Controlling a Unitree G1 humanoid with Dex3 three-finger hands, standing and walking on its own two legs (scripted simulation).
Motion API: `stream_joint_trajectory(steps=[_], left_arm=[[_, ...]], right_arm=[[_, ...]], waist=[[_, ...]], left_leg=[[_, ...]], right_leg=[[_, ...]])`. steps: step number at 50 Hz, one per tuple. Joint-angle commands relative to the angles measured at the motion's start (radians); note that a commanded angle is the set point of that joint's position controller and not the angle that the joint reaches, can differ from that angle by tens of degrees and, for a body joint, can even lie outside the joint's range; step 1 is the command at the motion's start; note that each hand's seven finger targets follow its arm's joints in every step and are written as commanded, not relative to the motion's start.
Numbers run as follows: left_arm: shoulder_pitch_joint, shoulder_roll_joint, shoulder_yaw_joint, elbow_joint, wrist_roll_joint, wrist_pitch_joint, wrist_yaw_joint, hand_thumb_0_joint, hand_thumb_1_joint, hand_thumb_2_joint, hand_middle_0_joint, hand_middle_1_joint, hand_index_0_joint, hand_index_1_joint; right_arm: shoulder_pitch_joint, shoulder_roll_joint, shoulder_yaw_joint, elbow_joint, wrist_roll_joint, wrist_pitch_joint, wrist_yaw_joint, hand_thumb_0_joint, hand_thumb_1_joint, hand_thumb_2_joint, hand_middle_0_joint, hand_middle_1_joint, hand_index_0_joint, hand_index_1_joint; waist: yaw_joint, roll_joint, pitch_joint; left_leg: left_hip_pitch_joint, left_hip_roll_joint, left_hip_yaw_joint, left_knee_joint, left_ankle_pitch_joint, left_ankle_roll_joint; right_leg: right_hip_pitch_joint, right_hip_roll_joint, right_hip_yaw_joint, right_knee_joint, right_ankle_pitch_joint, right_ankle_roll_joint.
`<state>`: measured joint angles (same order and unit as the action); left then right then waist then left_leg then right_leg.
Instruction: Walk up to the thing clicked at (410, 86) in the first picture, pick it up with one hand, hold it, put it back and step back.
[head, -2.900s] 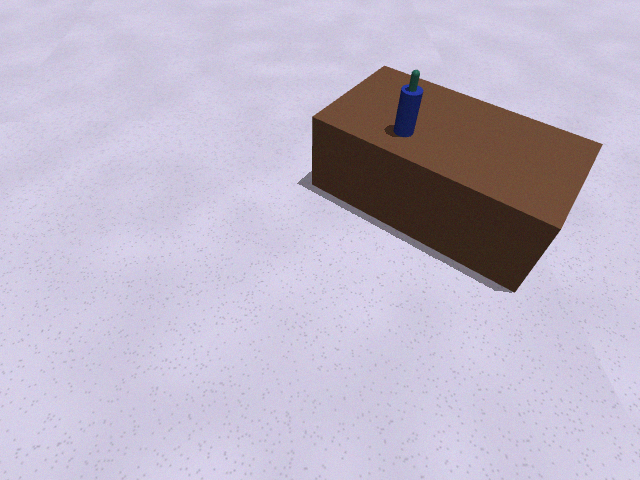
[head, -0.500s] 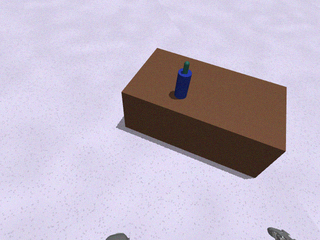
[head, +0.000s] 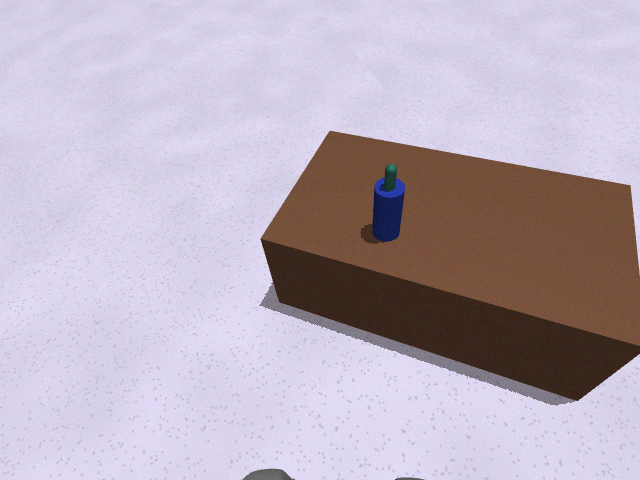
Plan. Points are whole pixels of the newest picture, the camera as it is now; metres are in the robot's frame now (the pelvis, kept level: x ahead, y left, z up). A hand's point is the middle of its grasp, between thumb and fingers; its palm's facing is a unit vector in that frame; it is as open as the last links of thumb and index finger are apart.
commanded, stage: walk up
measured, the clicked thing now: (388, 201) +0.81 -0.16 -0.28
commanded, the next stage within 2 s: stand in 1.74 s
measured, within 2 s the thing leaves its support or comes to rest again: neither
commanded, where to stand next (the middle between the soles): +0.17 +0.05 m, yaw +1 degrees
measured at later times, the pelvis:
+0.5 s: pelvis +0.08 +0.06 -0.01, yaw +0 degrees
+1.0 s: pelvis +0.09 +0.05 +0.01, yaw -1 degrees
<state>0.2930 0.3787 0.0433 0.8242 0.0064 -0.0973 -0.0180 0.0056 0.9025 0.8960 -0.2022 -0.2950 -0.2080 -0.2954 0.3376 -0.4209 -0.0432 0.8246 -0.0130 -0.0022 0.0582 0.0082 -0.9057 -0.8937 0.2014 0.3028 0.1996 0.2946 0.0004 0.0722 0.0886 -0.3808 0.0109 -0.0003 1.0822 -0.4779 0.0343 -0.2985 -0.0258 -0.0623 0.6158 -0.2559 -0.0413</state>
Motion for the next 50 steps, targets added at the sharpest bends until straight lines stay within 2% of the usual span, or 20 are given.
stream_joint_trajectory(steps=[1, 6, 10, 12, 13, 14, 15, 16, 17, 20, 26, 28, 29, 30, 31, 33, 35, 39, 45, 50], left_arm=[[0.052, 0.297, 0.083, -0.053, -0.006, -0.027, 0.024, 0.000, 0.900, 0.900, -0.200, -0.300, -0.200, -0.300], [0.024, 0.282, 0.078, -0.078, 0.008, -0.017, 0.018, 0.000, 0.900, 0.900, -0.200, -0.300, -0.200, -0.300], [0.028, 0.266, 0.061, -0.062, 0.011, 0.006, 0.022, 0.000, 0.900, 0.900, -0.200, -0.300, -0.200, -0.300], [-0.017, 0.271, 0.057, -0.066, -0.001, 0.024, 0.025, 0.000, 0.900, 0.900, -0.200, -0.300, -0.200, -0.300], [-0.003, 0.227, 0.042, -0.065, -0.004, 0.036, 0.026, 0.000, 0.900, 0.900, -0.200, -0.300, -0.200, -0.300], [0.043, 0.168, 0.021, -0.066, -0.007, 0.044, 0.026, 0.000, 0.900, 0.900, -0.200, -0.300, -0.200, -0.300], [0.089, 0.130, 0.007, -0.052, -0.025, 0.059, 0.029, 0.000, 0.900, 0.900, -0.200, -0.300, -0.200, -0.300], [0.107, 0.208, 0.028, -0.012, -0.023, 0.077, 0.041, 0.000, 0.900, 0.900, -0.200, -0.300, -0.200, -0.300], [0.079, 0.227, 0.028, 0.010, -0.017, 0.079, 0.044, 0.000, 0.900, 0.900, -0.200, -0.300, -0.200, -0.300], [0.064, 0.230, 0.036, 0.057, -0.016, 0.076, 0.035, 0.000, 0.900, 0.900, -0.200, -0.300, -0.200, -0.300], [0.070, 0.195, 0.035, 0.140, 0.006, 0.066, 0.039, 0.000, 0.900, 0.900, -0.200, -0.300, -0.200, -0.300], [-0.001, 0.240, 0.043, 0.131, 0.022, 0.056, 0.042, 0.000, 0.900, 0.900, -0.200, -0.300, -0.200, -0.300], [-0.078, 0.269, 0.039, 0.112, 0.019, 0.051, 0.037, 0.000, 0.900, 0.900, -0.200, -0.300, -0.200, -0.300], [-0.152, 0.274, 0.033, 0.107, 0.016, 0.056, 0.028, 0.000, 0.900, 0.900, -0.200, -0.300, -0.200, -0.300], [-0.168, 0.240, 0.021, 0.101, 0.011, 0.058, 0.023, 0.000, 0.900, 0.900, -0.200, -0.300, -0.200, -0.300], [-0.123, 0.195, 0.011, 0.140, -0.002, 0.056, 0.021, 0.000, 0.900, 0.900, -0.200, -0.300, -0.200, -0.300], [-0.095, 0.201, 0.012, 0.173, 0.001, 0.047, 0.023, 0.000, 0.900, 0.900, -0.200, -0.300, -0.200, -0.300], [-0.168, 0.216, 0.012, 0.178, -0.003, 0.047, 0.023, 0.000, 0.900, 0.900, -0.200, -0.300, -0.200, -0.300], [-0.203, 0.200, 0.005, 0.210, -0.006, 0.062, 0.021, 0.000, 0.900, 0.900, -0.200, -0.300, -0.200, -0.300], [-0.214, 0.196, 0.005, 0.232, -0.007, 0.065, 0.019, 0.000, 0.900, 0.900, -0.200, -0.300, -0.200, -0.300]], right_arm=[[0.068, -0.191, -0.076, -0.056, 0.006, -0.022, -0.006, 0.000, -0.900, -0.900, 0.200, 0.300, 0.200, 0.300], [0.015, -0.154, -0.073, -0.049, -0.002, -0.021, -0.003, 0.000, -0.900, -0.900, 0.200, 0.300, 0.200, 0.300], [-0.060, -0.126, -0.062, -0.036, 0.000, -0.039, -0.019, 0.000, -0.900, -0.900, 0.200, 0.300, 0.200, 0.300], [-0.001, -0.127, -0.062, 0.000, 0.001, -0.054, -0.034, 0.000, -0.900, -0.900, 0.200, 0.300, 0.200, 0.300], [0.033, -0.156, -0.069, 0.026, -0.003, -0.062, -0.042, 0.000, -0.900, -0.900, 0.200, 0.300, 0.200, 0.300], [0.069, -0.227, -0.083, 0.033, -0.010, -0.069, -0.051, 0.000, -0.900, -0.900, 0.200, 0.300, 0.200, 0.300], [0.007, -0.266, -0.079, 0.003, -0.015, -0.075, -0.056, 0.000, -0.900, -0.900, 0.200, 0.300, 0.200, 0.300], [-0.049, -0.293, -0.081, -0.009, 0.005, -0.069, -0.056, 0.000, -0.900, -0.900, 0.200, 0.300, 0.200, 0.300], [-0.103, -0.285, -0.082, -0.009, 0.004, -0.061, -0.058, 0.000, -0.900, -0.900, 0.200, 0.300, 0.200, 0.300], [-0.165, -0.229, -0.054, -0.010, -0.010, -0.054, -0.065, 0.000, -0.900, -0.900, 0.200, 0.300, 0.200, 0.300], [-0.216, -0.204, -0.035, 0.004, 0.011, -0.031, -0.061, 0.000, -0.900, -0.900, 0.200, 0.300, 0.200, 0.300], [-0.225, -0.136, -0.011, 0.009, 0.027, -0.028, -0.060, 0.000, -0.900, -0.900, 0.200, 0.300, 0.200, 0.300], [-0.222, -0.122, -0.009, 0.027, 0.030, -0.027, -0.059, 0.000, -0.900, -0.900, 0.200, 0.300, 0.200, 0.300], [-0.201, -0.139, -0.017, 0.063, 0.026, -0.024, -0.061, 0.000, -0.900, -0.900, 0.200, 0.300, 0.200, 0.300], [-0.193, -0.160, -0.022, 0.080, 0.019, -0.029, -0.061, 0.000, -0.900, -0.900, 0.200, 0.300, 0.200, 0.300], [-0.260, -0.185, -0.019, 0.093, 0.015, -0.040, -0.055, 0.000, -0.900, -0.900, 0.200, 0.300, 0.200, 0.300], [-0.273, -0.161, -0.005, 0.108, 0.019, -0.040, -0.050, 0.000, -0.900, -0.900, 0.200, 0.300, 0.200, 0.300], [-0.265, -0.153, 0.000, 0.157, 0.019, -0.041, -0.053, 0.000, -0.900, -0.900, 0.200, 0.300, 0.200, 0.300], [-0.299, -0.152, 0.003, 0.202, 0.012, -0.036, -0.053, 0.000, -0.900, -0.900, 0.200, 0.300, 0.200, 0.300], [-0.307, -0.141, 0.009, 0.234, 0.011, -0.040, -0.055, 0.000, -0.900, -0.900, 0.200, 0.300, 0.200, 0.300]], waist=[[0.004, -0.205, 0.008], [0.005, -0.253, 0.008], [0.027, -0.249, -0.044], [-0.018, -0.190, -0.106], [-0.030, -0.096, -0.125], [-0.037, 0.083, -0.166], [0.006, 0.176, -0.156], [0.008, 0.113, -0.158], [0.014, 0.133, -0.121], [0.023, 0.165, -0.104], [0.039, 0.101, -0.142], [0.020, -0.055, -0.108], [-0.012, -0.113, -0.070], [-0.043, -0.136, -0.038], [-0.049, -0.103, -0.046], [-0.004, -0.046, -0.072], [0.011, -0.106, -0.093], [-0.012, -0.124, -0.104], [-0.002, -0.090, -0.087], [0.004, -0.081, -0.117]], left_leg=[[-0.163, 0.061, -0.073, -0.017, 0.138, -0.016], [-0.087, 0.073, -0.006, -0.239, 0.200, -0.049], [0.063, 0.047, 0.041, -0.401, 0.305, -0.050], [0.209, 0.014, 0.061, -0.550, 0.414, -0.028], [0.264, 0.005, 0.056, -0.605, 0.429, -0.013], [0.320, 0.161, -0.127, -0.663, 0.488, 0.020], [0.294, 0.337, -0.428, -0.727, 0.440, 0.096], [0.222, 0.373, -0.458, -0.736, 0.307, 0.190], [0.164, 0.367, -0.461, -0.748, 0.231, 0.213], [0.094, 0.234, -0.226, -0.703, 0.276, 0.136], [0.050, 0.211, -0.166, -0.593, 0.327, 0.103], [-0.021, 0.149, -0.116, -0.547, 0.251, 0.025], [0.057, 0.079, -0.065, -0.539, 0.154, -0.004], [0.185, 0.060, -0.033, -0.543, 0.095, -0.009], [0.249, 0.091, -0.067, -0.591, 0.125, -0.002], [0.173, 0.153, -0.142, -0.654, 0.145, 0.027], [0.140, 0.145, -0.114, -0.644, 0.233, 0.027], [0.236, 0.108, -0.047, -0.633, 0.386, -0.005], [0.217, 0.121, -0.065, -0.720, 0.309, -0.010], [0.244, 0.120, -0.050, -0.731, 0.404, -0.019]], right_leg=[[0.077, -0.223, 0.292, -0.347, 0.032, -0.153], [0.004, -0.189, 0.144, -0.323, 0.099, -0.164], [-0.016, -0.187, 0.084, -0.163, 0.363, -0.151], [-0.035, -0.171, 0.071, -0.019, 0.362, -0.122], [-0.054, -0.124, 0.056, 0.093, 0.256, -0.086], [-0.112, -0.067, 0.030, 0.230, 0.016, -0.035], [-0.201, 0.037, 0.058, 0.298, -0.294, 0.008], [-0.132, -0.005, 0.109, 0.352, -0.340, 0.003], [-0.123, -0.037, 0.102, 0.350, -0.337, 0.003], [-0.075, -0.043, 0.095, 0.238, -0.266, 0.007], [0.118, 0.008, 0.025, -0.088, -0.041, 0.016], [0.121, -0.099, 0.200, -0.181, 0.030, -0.028], [-0.027, -0.170, 0.312, -0.229, -0.063, -0.069], [-0.158, -0.184, 0.293, -0.231, -0.139, -0.079], [-0.182, -0.148, 0.237, -0.208, -0.129, -0.046], [-0.054, -0.066, 0.141, -0.168, -0.060, -0.008], [0.045, -0.082, 0.169, -0.205, 0.015, -0.014], [0.031, -0.109, 0.180, -0.234, 0.134, -0.007], [0.077, -0.093, 0.155, -0.288, 0.051, 0.006], [0.130, -0.094, 0.149, -0.310, 0.121, 0.012]])
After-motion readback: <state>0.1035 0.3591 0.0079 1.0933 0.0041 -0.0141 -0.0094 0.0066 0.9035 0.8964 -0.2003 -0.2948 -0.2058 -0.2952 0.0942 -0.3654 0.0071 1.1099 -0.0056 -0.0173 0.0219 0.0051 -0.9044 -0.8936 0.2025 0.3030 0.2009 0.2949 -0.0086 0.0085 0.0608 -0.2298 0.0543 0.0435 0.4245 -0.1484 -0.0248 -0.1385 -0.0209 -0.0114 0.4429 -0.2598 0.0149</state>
